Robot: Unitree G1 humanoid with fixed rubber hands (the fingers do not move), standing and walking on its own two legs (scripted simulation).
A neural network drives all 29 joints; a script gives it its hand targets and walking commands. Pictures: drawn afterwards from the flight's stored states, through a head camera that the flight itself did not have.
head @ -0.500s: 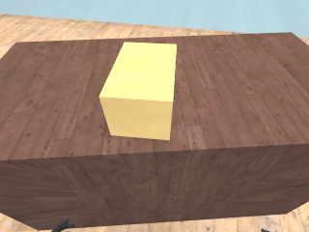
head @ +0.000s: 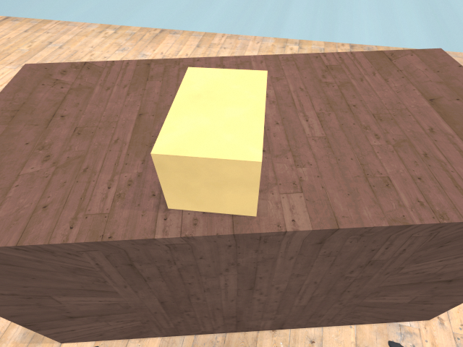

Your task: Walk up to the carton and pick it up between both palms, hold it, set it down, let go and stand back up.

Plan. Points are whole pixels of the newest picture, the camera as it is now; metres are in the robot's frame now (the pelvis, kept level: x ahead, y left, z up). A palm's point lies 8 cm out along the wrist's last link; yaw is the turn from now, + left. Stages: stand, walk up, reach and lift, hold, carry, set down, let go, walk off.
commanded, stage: stand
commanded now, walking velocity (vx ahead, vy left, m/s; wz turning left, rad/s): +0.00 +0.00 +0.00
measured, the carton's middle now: (220, 136) +0.51 +0.06 +0.09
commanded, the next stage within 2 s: walk up in 1.48 s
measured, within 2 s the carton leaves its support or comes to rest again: neither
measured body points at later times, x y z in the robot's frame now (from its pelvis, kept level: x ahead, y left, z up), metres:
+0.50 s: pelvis +0.00 +0.00 +0.01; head +0.02 +0.00 +0.45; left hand +0.10 +0.30 -0.12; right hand +0.09 -0.31 -0.12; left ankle +0.01 +0.12 -0.74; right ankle +0.00 -0.13 -0.74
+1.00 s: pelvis +0.00 +0.00 +0.01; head +0.03 +0.00 +0.46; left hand +0.09 +0.30 -0.12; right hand +0.08 -0.31 -0.12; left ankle +0.01 +0.13 -0.74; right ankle +0.00 -0.13 -0.74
